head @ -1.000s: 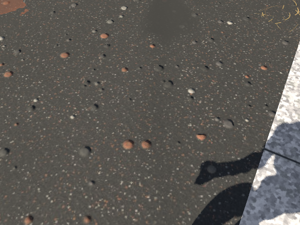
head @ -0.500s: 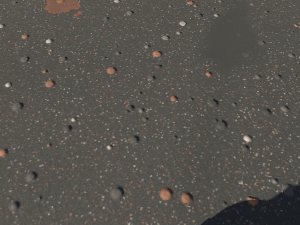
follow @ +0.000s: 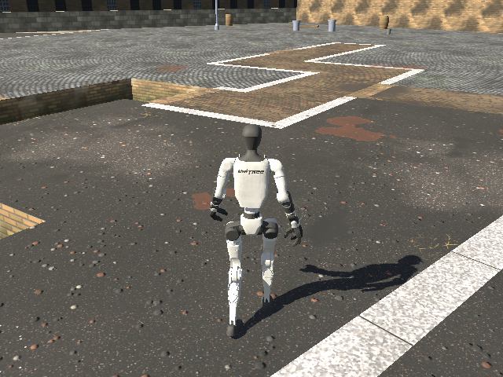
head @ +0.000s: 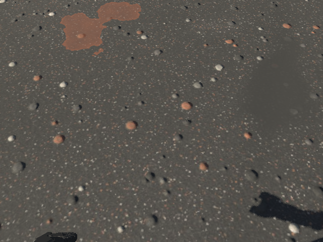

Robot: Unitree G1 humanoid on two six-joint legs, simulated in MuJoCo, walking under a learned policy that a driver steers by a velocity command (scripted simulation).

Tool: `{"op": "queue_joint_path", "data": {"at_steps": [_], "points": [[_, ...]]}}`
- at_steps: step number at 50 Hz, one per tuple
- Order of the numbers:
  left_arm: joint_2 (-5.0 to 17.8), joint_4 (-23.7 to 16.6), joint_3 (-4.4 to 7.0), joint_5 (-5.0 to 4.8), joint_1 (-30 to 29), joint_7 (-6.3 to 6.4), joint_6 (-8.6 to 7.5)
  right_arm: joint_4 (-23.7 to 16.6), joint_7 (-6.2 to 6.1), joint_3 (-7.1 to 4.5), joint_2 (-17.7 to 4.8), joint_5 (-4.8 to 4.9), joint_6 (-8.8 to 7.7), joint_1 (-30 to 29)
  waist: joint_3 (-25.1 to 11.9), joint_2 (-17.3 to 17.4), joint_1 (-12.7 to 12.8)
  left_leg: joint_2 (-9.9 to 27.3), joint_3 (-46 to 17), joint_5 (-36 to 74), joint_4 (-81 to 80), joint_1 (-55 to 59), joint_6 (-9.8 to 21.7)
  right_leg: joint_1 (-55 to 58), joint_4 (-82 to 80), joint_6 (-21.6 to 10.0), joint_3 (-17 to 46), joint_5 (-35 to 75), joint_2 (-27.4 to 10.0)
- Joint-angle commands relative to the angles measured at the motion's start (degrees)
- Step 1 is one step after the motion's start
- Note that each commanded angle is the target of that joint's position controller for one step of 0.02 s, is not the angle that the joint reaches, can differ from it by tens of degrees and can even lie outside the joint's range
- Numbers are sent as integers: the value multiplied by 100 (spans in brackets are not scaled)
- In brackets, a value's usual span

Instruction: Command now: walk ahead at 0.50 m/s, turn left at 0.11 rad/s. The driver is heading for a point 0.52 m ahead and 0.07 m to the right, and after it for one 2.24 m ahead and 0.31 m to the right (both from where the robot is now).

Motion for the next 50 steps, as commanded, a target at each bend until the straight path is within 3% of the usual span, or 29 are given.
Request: {"op": "queue_joint_path", "data": {"at_steps": [1,2,3,4,5,8,10,14,19,21,23,24,25,26,27,28,29,30,32,35,40,43,46,47,48,49,50], "points": [[1015,258,337,-151,2220,-3,47,-412,41,4,-562,140,-230,433,-1741,-1296,912,105,-335,-513,3728,-3762,-53,4831,-1087,-1436,4240,-1598,-2289],[791,161,267,-148,1761,24,80,-580,59,-58,-785,190,-266,-207,-887,-791,905,381,-164,32,3738,-4054,-34,4040,-1227,-1174,3426,-1533,-2115],[737,64,223,-80,1365,31,112,-664,51,-46,-739,127,-278,-547,-448,-292,744,671,92,528,3485,-3864,-64,3216,-1379,-1060,2820,-912,-1904],[656,33,188,-26,1168,20,122,-715,45,-67,-669,32,-278,-694,-168,-166,608,834,188,801,3166,-3711,-105,2632,-1550,-1064,2476,-400,-1729],[625,39,164,33,1098,16,112,-724,51,-76,-587,15,-254,-599,-159,-359,445,980,201,943,2969,-3400,-130,2288,-1663,-1056,2205,16,-1595],[682,150,178,-37,1176,21,81,-726,39,-32,-334,20,-166,-521,-125,-514,317,1110,385,1145,2361,-3249,-255,1933,-1969,-1095,1546,702,-1391],[846,223,225,-60,1304,69,99,-880,25,0,-275,-21,-155,-899,-29,-433,383,1164,468,1633,1781,-3469,-365,1916,-2102,-1111,1284,1092,-1384],[907,358,230,-116,1593,130,184,-1062,79,64,-125,1,-205,-1618,74,-419,610,1017,654,2921,338,-3232,-368,1954,-2147,-840,695,1215,-1096],[947,607,225,-170,2136,145,308,-1384,221,77,-165,78,-271,-2480,325,-442,886,796,719,3053,-556,-3193,-266,2550,-1886,-775,827,980,-1369],[1015,653,250,-185,2154,179,380,-1475,277,39,-279,77,-324,-2510,339,-502,750,721,647,2657,-822,-3054,-160,2822,-1614,-696,1032,1159,-1533],[1154,617,291,-190,1956,210,431,-1353,271,-65,-502,52,-371,-1943,46,-596,341,520,772,2401,-1088,-2093,-21,2802,-1002,-563,1055,2045,-1476],[1072,577,255,-163,1888,212,436,-1120,222,-198,-756,22,-379,-1144,-485,-504,-46,492,822,2535,-1145,-857,135,2483,-129,-413,867,2463,-1178],[771,391,137,-51,1781,207,408,-951,149,-324,-1159,-84,-371,-86,-1376,-81,-480,1397,-25,2794,-824,914,493,1393,1475,-185,614,1362,-808],[59,333,-67,-106,2606,185,303,-834,152,-416,-1558,-126,-299,298,-2261,1443,-197,2851,-2451,1853,-1206,2936,1311,-856,3521,187,278,-2008,50],[603,437,61,-232,2427,173,239,-845,146,-284,-1008,-93,-268,385,-2289,1180,-376,2851,-3111,1103,-1700,2711,1256,-1393,4320,179,962,-2789,-104],[929,272,177,-333,1934,175,232,-858,127,-192,-768,-57,-272,4,-1353,872,-332,2666,-2229,1103,-1846,1981,997,-1743,4532,154,923,-2366,-349],[877,200,183,-293,1624,211,259,-899,125,-133,-640,-74,-282,-460,-817,537,-147,2470,-1506,2057,-1977,1118,887,-1558,4378,202,774,-1942,-553],[818,192,218,-189,1524,242,310,-895,155,-91,-497,-113,-304,-794,-450,380,49,2281,-883,3295,-2055,416,843,-1275,4118,269,752,-1759,-654],[609,233,254,-190,1820,267,522,-863,180,-83,-372,-168,-371,-1230,-282,549,453,2047,-32,4520,-2257,-478,827,-551,3859,372,702,-1642,-784],[380,35,245,-147,1671,275,726,-765,95,-153,-547,-145,-383,-1452,-107,523,604,1992,759,5175,-2443,-823,861,-606,3216,519,543,-1120,-741],[311,-357,215,-87,960,75,738,-643,-103,-228,-793,-82,-187,-1411,-267,409,373,1889,1538,4872,-2380,-593,759,-172,1570,449,198,324,-653],[463,-624,282,-67,621,-38,784,-561,-120,-274,-923,26,-62,-1333,-267,399,283,2064,1566,4632,-2044,-165,671,-163,1077,317,112,77,-585],[609,-789,375,-59,656,-99,829,-553,-132,-324,-1023,156,54,-1434,-259,445,397,2161,1553,4701,-1306,72,469,48,587,73,-93,-473,-396],[682,-738,435,-51,957,-83,817,-551,-143,-320,-984,190,83,-1476,-386,342,571,1980,1708,4858,-695,-2,288,563,101,-70,-233,-156,-191],[1035,-659,573,-15,1369,6,789,-447,-120,-282,-839,117,85,-1089,-682,-187,677,1552,1872,4380,320,-350,-52,1495,-378,-300,44,1341,-153],[1727,-739,725,59,1662,164,784,-628,-75,-150,-522,-168,47,-986,-1109,-1554,614,953,2026,1488,2157,-1896,-519,2886,-152,-956,1809,4439,-1526],[1694,-915,626,135,1458,156,757,-726,-21,-65,-444,-173,40,-805,-1952,-1794,465,240,1057,-1448,3556,-2977,-702,3559,-461,-2162,3513,4197,-2590]]}}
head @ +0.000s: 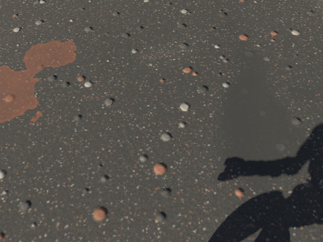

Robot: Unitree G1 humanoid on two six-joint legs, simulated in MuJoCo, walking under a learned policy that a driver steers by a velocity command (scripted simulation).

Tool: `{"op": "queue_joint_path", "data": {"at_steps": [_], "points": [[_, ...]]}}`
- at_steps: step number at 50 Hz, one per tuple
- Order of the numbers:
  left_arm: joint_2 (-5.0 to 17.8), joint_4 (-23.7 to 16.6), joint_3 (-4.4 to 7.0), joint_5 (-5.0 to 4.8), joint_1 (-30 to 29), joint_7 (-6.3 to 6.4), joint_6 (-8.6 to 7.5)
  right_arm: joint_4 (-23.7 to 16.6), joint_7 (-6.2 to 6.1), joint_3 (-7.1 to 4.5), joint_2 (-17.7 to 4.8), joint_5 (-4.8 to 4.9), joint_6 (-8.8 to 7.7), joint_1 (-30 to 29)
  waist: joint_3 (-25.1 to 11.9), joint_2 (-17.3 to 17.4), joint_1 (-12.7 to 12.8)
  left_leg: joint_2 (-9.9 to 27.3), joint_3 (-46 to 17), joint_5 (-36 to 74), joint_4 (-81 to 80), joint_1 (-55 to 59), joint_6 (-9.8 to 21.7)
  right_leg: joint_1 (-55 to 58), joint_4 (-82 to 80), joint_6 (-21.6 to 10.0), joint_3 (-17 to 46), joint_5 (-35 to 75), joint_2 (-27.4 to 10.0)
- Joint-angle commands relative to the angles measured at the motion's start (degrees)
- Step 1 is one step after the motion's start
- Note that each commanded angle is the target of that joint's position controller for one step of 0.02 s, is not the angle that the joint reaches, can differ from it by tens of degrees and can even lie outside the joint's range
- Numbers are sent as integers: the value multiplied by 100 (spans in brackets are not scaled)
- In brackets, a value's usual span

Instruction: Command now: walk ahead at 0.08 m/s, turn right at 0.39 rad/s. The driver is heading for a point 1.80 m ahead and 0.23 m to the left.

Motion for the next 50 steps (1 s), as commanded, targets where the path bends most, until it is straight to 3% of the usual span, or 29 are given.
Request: {"op": "queue_joint_path", "data": {"at_steps": [1,2,3,4,7,10,13,16,17,18,19,20,21,24,27,32,50], "points": [[1123,-363,258,46,903,67,-82,-379,99,-92,-716,27,-28,241,-2209,-760,447,-329,-1369,-1271,3185,-2109,-107,3170,-1053,-1903,2921,3851,-2151],[900,-346,182,-4,632,63,-118,-420,89,-86,-671,114,27,31,-1738,-565,342,-173,-1344,-892,3009,-2283,-21,2747,-1054,-1545,2297,3136,-1851],[774,-319,145,-62,415,72,-112,-339,20,-83,-591,57,88,-30,-1397,-201,241,-51,-1339,-549,2601,-2266,-30,2299,-1184,-1226,1981,2337,-1542],[717,-314,115,-81,191,105,-82,-333,-51,-114,-651,-5,162,-60,-1195,-318,120,8,-1328,-250,2247,-2001,-70,1787,-1346,-1076,1762,1802,-1364],[727,-294,100,57,-4,163,-87,-209,-97,-88,-496,-1,264,228,-1151,-641,-63,-117,-1209,181,1672,-1277,-156,1137,-1573,-1072,1445,1522,-1147],[685,-191,87,48,-19,235,-97,-179,-124,-7,-329,-10,259,91,-1168,-711,44,-93,-1239,402,701,-933,-161,1131,-1632,-1013,1381,870,-1100],[638,-75,49,66,10,248,-60,-138,-84,-2,-389,15,251,14,-1052,-824,155,-146,-1175,584,-33,-569,-125,1057,-1708,-951,1525,-146,-1101],[469,54,-42,-11,-42,232,-23,42,9,24,-283,-35,204,306,-845,-691,-53,-305,-936,1416,-1538,256,89,760,-1539,-610,1486,-999,-908],[321,168,-96,-5,187,223,-38,76,40,39,-325,-125,186,369,-806,-518,-39,-158,-1127,1779,-1923,590,214,598,-1435,-312,1397,-1276,-721],[204,205,-133,60,300,211,-62,37,39,11,-625,-206,168,407,-720,44,113,491,-1825,2119,-2181,686,448,388,-909,-7,1070,-1443,-389],[60,180,-130,69,521,181,-95,95,44,-19,-782,-154,160,80,-596,974,539,735,-2026,1362,-2263,-87,739,755,-794,227,489,-1170,92],[204,193,-121,124,186,196,-92,24,87,42,-466,-159,107,-150,-441,1000,348,586,-2069,270,-2536,-754,705,1391,-680,342,445,-662,40],[381,186,-55,80,-33,213,-69,34,89,91,-317,-195,52,-162,-351,851,265,377,-1894,-71,-2626,-940,519,1571,-644,304,505,-476,7],[324,337,-43,61,96,271,20,176,62,120,-358,-127,-79,-25,-188,670,243,161,-1616,318,-2490,-841,295,1616,-728,161,679,-236,-112],[241,501,-37,33,136,266,-30,315,3,133,-353,-74,-83,248,-248,284,121,60,-1494,811,-2260,-479,317,1520,-766,165,682,34,-122],[215,792,-13,-2,201,281,-56,453,-6,160,-292,-60,-49,329,-415,-17,55,-33,-1383,1407,-2099,-186,362,1678,-721,219,687,645,-154],[289,1760,-22,-45,177,408,24,1015,25,218,-212,-42,26,378,-296,41,81,-200,-1228,1880,-2242,42,363,1935,-793,265,628,868,-180]]}}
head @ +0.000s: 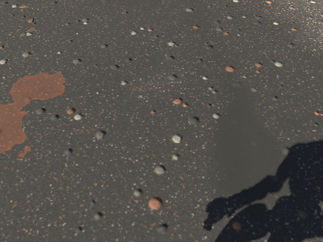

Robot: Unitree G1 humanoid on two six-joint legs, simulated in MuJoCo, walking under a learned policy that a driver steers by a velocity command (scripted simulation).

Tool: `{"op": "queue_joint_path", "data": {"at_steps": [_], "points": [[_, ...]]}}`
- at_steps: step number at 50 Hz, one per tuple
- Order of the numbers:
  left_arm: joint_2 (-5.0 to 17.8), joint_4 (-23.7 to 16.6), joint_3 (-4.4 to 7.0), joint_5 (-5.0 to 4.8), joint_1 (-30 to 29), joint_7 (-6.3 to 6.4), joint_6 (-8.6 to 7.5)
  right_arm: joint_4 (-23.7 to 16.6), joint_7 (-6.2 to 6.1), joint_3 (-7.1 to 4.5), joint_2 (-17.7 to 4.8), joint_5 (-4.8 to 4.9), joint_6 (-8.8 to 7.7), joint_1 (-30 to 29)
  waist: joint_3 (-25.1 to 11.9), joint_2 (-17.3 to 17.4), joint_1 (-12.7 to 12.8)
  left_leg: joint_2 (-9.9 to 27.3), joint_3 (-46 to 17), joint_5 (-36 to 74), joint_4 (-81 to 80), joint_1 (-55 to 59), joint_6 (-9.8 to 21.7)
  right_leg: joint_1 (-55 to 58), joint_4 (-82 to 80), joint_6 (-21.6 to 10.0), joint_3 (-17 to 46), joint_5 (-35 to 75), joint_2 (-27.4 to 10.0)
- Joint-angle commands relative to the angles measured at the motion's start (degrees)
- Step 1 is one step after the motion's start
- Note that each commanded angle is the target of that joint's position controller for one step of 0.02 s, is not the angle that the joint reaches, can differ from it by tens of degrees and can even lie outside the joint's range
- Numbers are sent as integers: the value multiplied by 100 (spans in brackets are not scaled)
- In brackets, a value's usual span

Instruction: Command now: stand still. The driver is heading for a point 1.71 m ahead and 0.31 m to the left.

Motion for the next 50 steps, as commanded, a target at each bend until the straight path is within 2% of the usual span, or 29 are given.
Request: {"op": "queue_joint_path", "data": {"at_steps": [1,18,19,20,21,22,23,24,25,27,29,31,32,33,34,35,36,37,38,39,40,41,43,46,50], "points": [[628,-79,107,-1,-18,27,-43,-100,-22,-97,-602,-1,-39,156,-191,76,5,302,-281,1023,-639,-582,96,648,-223,-218,172,1300,-195],[559,468,22,-5,60,49,-38,190,-54,-26,-505,-4,-31,527,-39,50,18,253,-275,759,-788,-618,121,539,-361,-157,93,977,-164],[493,532,3,-5,155,50,-33,250,-64,-24,-485,1,-22,647,-156,108,15,231,-275,151,-877,-572,155,566,-313,-155,-21,438,-67],[494,551,6,-28,157,55,-29,267,-83,-69,-605,41,0,708,-52,239,-19,264,-401,-828,-1008,-620,272,362,-78,-160,-221,-390,114],[509,521,17,-49,102,53,-48,227,-107,-141,-823,83,16,715,134,510,-72,482,-776,-1889,-1232,-670,486,-55,323,-165,-448,-1197,299],[510,413,13,-49,-94,35,-106,203,-117,-202,-997,119,3,848,366,776,-182,968,-1456,-2738,-1598,-642,775,-601,830,-180,-579,-1429,322],[517,303,11,-76,-241,-11,-195,162,-132,-277,-1180,143,-35,861,595,1013,-220,1576,-2171,-3088,-1962,-602,1089,-1110,1446,-251,-538,-1277,136],[484,219,4,-109,-380,-61,-284,153,-135,-312,-1202,140,-101,910,825,1004,-268,1951,-2624,-2935,-2144,-589,1314,-1523,1942,-318,-350,-1274,-119],[515,181,28,-146,-436,-105,-355,135,-121,-300,-1077,105,-172,953,920,888,-273,2086,-2750,-2520,-2166,-278,1391,-2026,2359,-369,-208,-1525,-302],[488,137,29,-204,-413,-186,-490,61,-74,-286,-923,159,-259,888,883,672,-197,1946,-2351,-1684,-1988,215,1218,-2347,2038,-457,-129,-1535,-533],[420,140,33,-204,-387,-232,-589,2,-39,-315,-1001,200,-262,789,645,662,-123,1534,-1603,-991,-1791,-16,985,-1461,1086,-449,-456,-1156,-370],[387,458,81,-201,383,-265,-600,-35,-1,-324,-1052,229,-217,674,323,613,250,1149,-1016,-696,-1314,-905,847,294,274,-340,-941,-83,72],[491,655,158,-188,920,-242,-573,-62,11,-296,-1002,223,-215,688,140,489,463,956,-921,-274,-908,-1343,781,1142,148,-303,-990,20,267],[716,772,251,-180,1585,-200,-571,-145,28,-223,-802,209,-248,489,-62,64,818,645,-583,363,209,-1845,541,1925,-200,-458,-313,-200,-170],[1326,819,366,-130,2342,-138,-584,-381,46,-87,-291,127,-304,383,-529,-1511,954,28,129,-434,2485,-2812,102,2730,-1105,-1014,1882,-908,-1669],[1360,885,311,4,2533,-214,-688,-507,8,-127,-310,281,-386,378,-735,-1713,888,-329,-622,-1442,3927,-3453,127,2590,-1848,-1696,3845,-1884,-2460],[1018,715,180,-12,1890,-227,-780,-545,16,-195,-591,432,-449,300,-115,-929,591,73,-1035,-1090,4542,-3972,315,2198,-1864,-1606,3443,-2411,-2465],[685,530,78,-58,1372,-244,-822,-541,54,-221,-678,436,-481,259,215,-710,419,320,-1038,-430,4538,-4064,465,1856,-1897,-1291,2613,-2192,-2174],[588,415,21,-53,1002,-273,-837,-466,48,-252,-636,372,-481,321,338,-514,250,459,-1027,90,4276,-3894,512,1569,-1974,-1048,1896,-1487,-1920],[466,376,-25,-36,911,-287,-838,-429,52,-304,-669,300,-456,317,401,-439,188,567,-1006,425,3924,-3687,519,1437,-1946,-825,1166,-498,-1672],[426,408,-47,19,980,-276,-815,-425,93,-317,-585,286,-395,355,323,-576,136,634,-907,670,3758,-3455,495,1297,-1970,-721,731,-75,-1524],[411,433,-57,64,1114,-252,-812,-406,132,-318,-501,279,-341,362,278,-514,148,634,-830,836,3727,-3371,451,1268,-1990,-724,411,386,-1426],[543,444,-47,114,1268,-183,-800,-505,177,-307,-362,256,-252,177,320,-331,146,622,-750,1123,3569,-3571,319,1256,-2046,-805,-43,1108,-1391],[664,325,-39,141,1203,-90,-764,-869,211,-260,-262,229,-246,-472,511,-232,196,584,-575,1715,2584,-3715,176,1076,-2219,-812,-579,1525,-1325],[775,296,-12,49,1549,-11,-720,-1318,354,-153,-130,177,-255,-1339,647,-165,411,530,36,2182,1453,-3439,230,1245,-2258,-771,-1163,1976,-1375]]}}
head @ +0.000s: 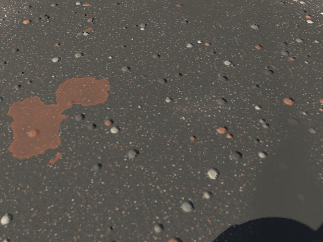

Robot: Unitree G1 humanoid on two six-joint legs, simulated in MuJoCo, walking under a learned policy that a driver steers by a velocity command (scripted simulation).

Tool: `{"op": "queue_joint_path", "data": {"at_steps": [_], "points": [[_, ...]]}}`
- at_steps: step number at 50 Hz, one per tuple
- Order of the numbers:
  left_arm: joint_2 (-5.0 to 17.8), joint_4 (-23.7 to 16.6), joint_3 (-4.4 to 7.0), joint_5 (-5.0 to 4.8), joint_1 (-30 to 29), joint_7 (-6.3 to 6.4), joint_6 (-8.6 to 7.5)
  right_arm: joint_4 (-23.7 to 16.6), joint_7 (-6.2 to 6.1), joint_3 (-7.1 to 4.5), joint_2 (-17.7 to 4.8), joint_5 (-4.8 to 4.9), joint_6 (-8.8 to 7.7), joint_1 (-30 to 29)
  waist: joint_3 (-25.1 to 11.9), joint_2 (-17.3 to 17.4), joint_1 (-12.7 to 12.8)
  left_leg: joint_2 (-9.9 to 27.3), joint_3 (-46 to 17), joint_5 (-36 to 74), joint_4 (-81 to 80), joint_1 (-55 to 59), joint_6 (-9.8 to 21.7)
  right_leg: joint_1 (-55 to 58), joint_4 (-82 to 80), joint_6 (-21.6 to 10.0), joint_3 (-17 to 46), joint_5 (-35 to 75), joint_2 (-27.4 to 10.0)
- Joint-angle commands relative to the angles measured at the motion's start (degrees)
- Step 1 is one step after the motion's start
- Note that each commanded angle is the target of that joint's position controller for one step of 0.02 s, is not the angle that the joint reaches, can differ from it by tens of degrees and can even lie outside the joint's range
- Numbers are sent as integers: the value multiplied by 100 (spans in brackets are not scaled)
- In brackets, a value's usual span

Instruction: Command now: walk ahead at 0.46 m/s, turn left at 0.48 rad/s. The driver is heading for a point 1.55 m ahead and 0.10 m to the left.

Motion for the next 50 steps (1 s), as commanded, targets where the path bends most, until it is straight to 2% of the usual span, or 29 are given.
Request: {"op": "queue_joint_path", "data": {"at_steps": [1,3,5,6,7,8,9,10,11,12,13,14,16,20,24,29,32,34,35,36,37,38,39,40,41,42,44,46,50], "points": [[1009,-254,180,-70,166,77,-9,-731,138,90,0,-21,-77,-1063,886,-364,52,-59,428,222,-685,-144,83,-544,-473,-501,205,2773,-1625],[1097,-290,211,-102,207,80,63,-902,225,79,-38,-8,-88,-1210,830,-432,-38,-214,663,-76,-978,53,251,-166,-95,-460,-1,3845,-1724],[1287,-413,269,-113,79,122,138,-982,290,-24,-249,0,-80,-988,441,-737,-341,-570,978,-556,-968,702,475,156,684,-396,-148,6005,-1814],[1375,-497,300,-100,-33,152,195,-919,309,-122,-437,17,-62,-535,119,-907,-637,-783,1082,-836,-900,1264,606,214,1398,-366,-190,6872,-1834],[1489,-590,332,-97,-161,155,238,-784,300,-265,-735,29,-37,170,-310,-994,-1016,-944,1046,-924,-1016,2210,773,7,2360,-324,-142,7095,-1829],[1518,-705,332,-123,-329,141,228,-568,213,-465,-1084,29,0,1084,-736,-829,-1532,-965,692,-685,-1517,3719,1006,-832,3743,-142,-173,6222,-1597],[1023,-914,216,36,-282,92,76,-561,36,-616,-1592,2,120,1480,-1291,711,-1399,297,-1401,-254,-1614,5433,1486,-2641,6148,145,-223,1835,-765],[536,-1210,33,-128,339,-71,-176,-684,72,-508,-1721,-119,38,1224,-2345,1070,-725,1625,-4865,-1560,-2795,6758,2637,-4430,7638,276,1300,-1532,156],[1270,-1434,244,-365,-698,-102,-353,-628,78,-386,-1154,-181,1,1331,-1939,93,-1082,1304,-4209,-1373,-3156,6481,2084,-4871,7785,125,1876,-1141,-163],[1221,-1591,266,-404,-931,-94,-384,-573,105,-350,-1045,-121,-98,1003,-904,-210,-812,1014,-2987,-627,-3140,5501,1738,-5086,7148,58,1739,-632,-416],[1122,-1468,268,-289,-872,-14,-319,-642,109,-288,-863,-54,-182,631,-703,-597,-509,678,-2189,-111,-3083,4746,1431,-4687,6563,78,1736,-358,-767],[1092,-1399,312,-197,-753,35,-237,-696,98,-254,-735,-62,-201,366,-392,-558,-328,426,-1645,289,-3131,4013,1311,-4353,6212,140,1640,-69,-919],[1005,-1390,335,-139,-536,19,-85,-676,48,-223,-630,-117,-221,336,-396,-84,-137,235,-1248,820,-3257,3241,1299,-3733,5849,265,1621,142,-1122],[897,-1603,318,-78,-1110,33,67,-477,-93,-227,-748,-100,-237,839,-239,252,-302,172,-894,671,-3565,2851,1250,-4004,4911,472,1420,847,-1158],[858,-1867,270,-128,-1985,20,9,-444,-164,-204,-828,-116,-219,1054,37,334,-637,283,-981,-366,-3778,3130,1072,-4311,3205,437,1485,1890,-1012],[903,-2008,230,-200,-2478,-178,-110,-261,-195,-205,-918,-82,-201,1332,263,328,-850,601,-1024,-553,-3627,3560,1020,-4139,2143,258,1380,2197,-729],[1040,-2059,261,-202,-2323,-271,-160,-179,-236,-231,-991,-66,-142,1351,289,368,-660,876,-1145,-110,-3333,4004,857,-3952,1849,-16,1420,1694,-653],[1201,-1902,351,-193,-1676,-274,-175,-219,-247,-238,-1052,-68,-88,1158,-21,367,-248,725,-965,1168,-2630,4046,680,-3004,1640,-226,1174,1447,-397],[1409,-1645,467,-166,-849,-243,-171,-248,-234,-177,-913,-103,-64,1147,-576,171,106,346,-690,1698,-1561,3802,537,-1845,1620,-390,1148,1480,-347],[1769,-1503,539,-100,110,-223,-160,-357,-231,-46,-615,-209,-42,1300,-1463,-588,360,-125,-318,362,270,2870,331,-292,1594,-755,2382,1176,-1353],[2148,-1317,627,-87,431,-297,-135,-354,-179,88,-37,-95,-179,2215,-1899,-2410,-119,-1105,-203,-3135,2099,622,-16,1434,790,-1645,5215,-15,-2463],[1473,-1385,454,-175,278,-331,-150,-276,-171,-9,-680,9,-263,1881,-1539,-1568,102,-760,-763,-3245,2723,-108,81,1231,356,-1447,5589,-1133,-2361],[1178,-1502,361,-178,-216,-320,-145,-445,-154,-84,-978,72,-317,1218,-738,-1013,110,-443,-638,-2655,2723,-376,185,493,332,-1159,4651,-977,-2165],[1116,-1598,312,-114,-640,-328,-111,-516,-181,-72,-905,13,-321,881,-366,-475,-34,-158,-449,-2129,2478,-139,188,-270,227,-1023,3945,-275,-1913],[1059,-1628,283,-67,-838,-335,-104,-559,-188,-90,-842,-73,-311,775,-146,-510,-155,14,-421,-1799,2146,26,141,-785,118,-1056,3542,392,-1774],[967,-1621,242,-27,-912,-334,-115,-548,-182,-111,-787,-99,-270,846,-140,-626,-291,171,-422,-1594,1915,363,114,-1077,0,-997,3156,864,-1583],[969,-1555,233,-55,-841,-323,-126,-477,-191,-99,-599,-92,-178,1008,-162,-682,-389,210,-279,-1415,1634,540,27,-1258,-183,-1015,2655,1418,-1379],[1182,-1475,284,-97,-717,-276,-136,-582,-199,-82,-538,-134,-132,773,-18,-615,-378,273,-206,-1152,1210,243,-147,-1285,-300,-1157,2417,2095,-1456],[1199,-1321,276,-125,-410,-172,-42,-795,-187,-70,-436,-153,-150,66,66,-528,-200,231,-73,-57,6,-66,-293,-1071,-378,-977,1893,2611,-1258]]}}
